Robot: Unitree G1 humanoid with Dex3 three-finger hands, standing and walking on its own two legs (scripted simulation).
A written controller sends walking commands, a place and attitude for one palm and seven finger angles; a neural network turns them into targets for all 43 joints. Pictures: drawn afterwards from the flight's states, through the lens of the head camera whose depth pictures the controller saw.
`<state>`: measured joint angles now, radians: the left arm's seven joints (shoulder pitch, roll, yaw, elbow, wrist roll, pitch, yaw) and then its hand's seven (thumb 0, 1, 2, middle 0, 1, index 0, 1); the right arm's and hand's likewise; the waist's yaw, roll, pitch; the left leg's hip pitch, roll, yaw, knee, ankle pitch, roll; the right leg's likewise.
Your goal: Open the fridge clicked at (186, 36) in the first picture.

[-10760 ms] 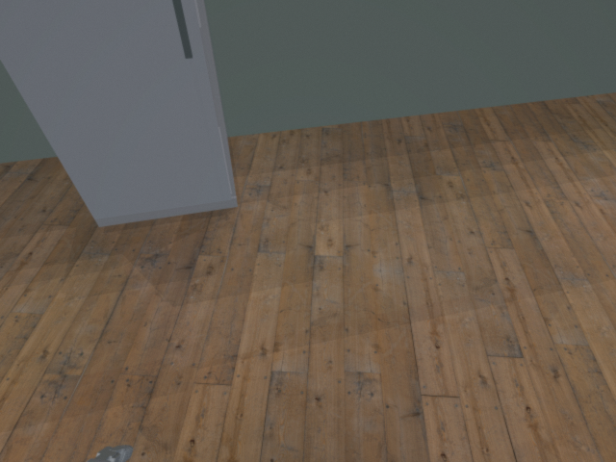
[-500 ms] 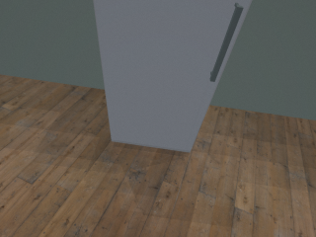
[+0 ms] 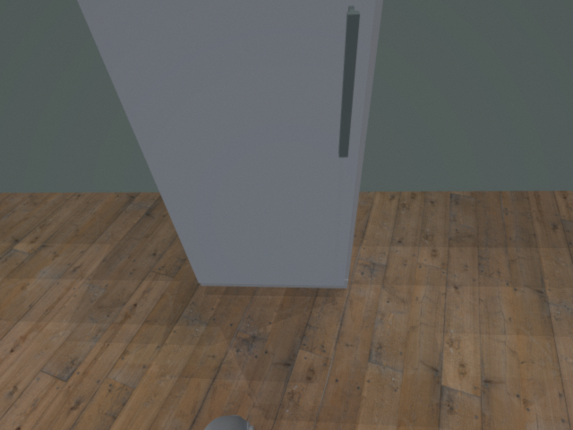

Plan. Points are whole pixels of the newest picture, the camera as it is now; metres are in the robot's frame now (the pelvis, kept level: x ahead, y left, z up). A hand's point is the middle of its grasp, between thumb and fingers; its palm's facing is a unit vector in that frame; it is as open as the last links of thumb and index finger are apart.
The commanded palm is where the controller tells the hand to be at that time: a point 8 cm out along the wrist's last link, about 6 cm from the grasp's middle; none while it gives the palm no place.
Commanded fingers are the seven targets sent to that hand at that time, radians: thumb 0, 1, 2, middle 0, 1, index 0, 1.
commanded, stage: take the last steps up to it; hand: right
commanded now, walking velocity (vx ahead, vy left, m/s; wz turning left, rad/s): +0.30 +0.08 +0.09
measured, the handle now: (346, 89) +0.75 -0.10 +0.13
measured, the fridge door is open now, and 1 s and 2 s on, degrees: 0 0 0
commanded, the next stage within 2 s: come to a stop and stand still in 0.50 s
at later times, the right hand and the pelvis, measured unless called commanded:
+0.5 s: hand (368, 361) +0.29 -0.12 -0.19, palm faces +0.00 +0.98 -0.18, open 7.2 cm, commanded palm none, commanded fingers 0.00 -0.90 -0.90 0.20 0.30 0.20 0.30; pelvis +0.19 +0.05 -0.02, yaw +2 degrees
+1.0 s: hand (385, 361) +0.30 -0.16 -0.19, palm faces -0.03 +0.97 -0.23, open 7.4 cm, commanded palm none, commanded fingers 0.00 -0.90 -0.90 0.20 0.30 0.20 0.30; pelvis +0.25 +0.04 -0.01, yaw +5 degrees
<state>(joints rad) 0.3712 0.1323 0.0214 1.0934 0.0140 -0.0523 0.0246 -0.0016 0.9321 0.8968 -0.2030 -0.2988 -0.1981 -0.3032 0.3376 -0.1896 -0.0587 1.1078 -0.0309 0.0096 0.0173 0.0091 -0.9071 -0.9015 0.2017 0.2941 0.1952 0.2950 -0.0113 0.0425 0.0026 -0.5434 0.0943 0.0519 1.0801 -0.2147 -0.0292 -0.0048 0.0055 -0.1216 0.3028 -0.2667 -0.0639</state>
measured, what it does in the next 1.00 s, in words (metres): walks ahead: left foot, then right foot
